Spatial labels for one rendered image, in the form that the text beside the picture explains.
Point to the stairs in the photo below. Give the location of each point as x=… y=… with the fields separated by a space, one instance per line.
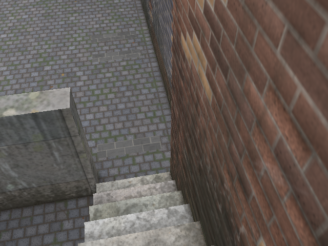
x=141 y=211

